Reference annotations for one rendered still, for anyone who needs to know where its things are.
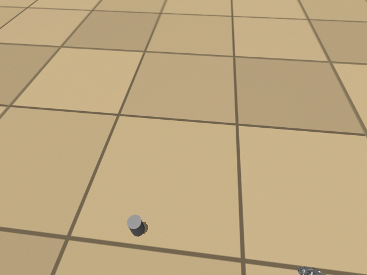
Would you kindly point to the can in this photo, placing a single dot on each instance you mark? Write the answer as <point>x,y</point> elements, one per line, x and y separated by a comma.
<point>136,225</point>

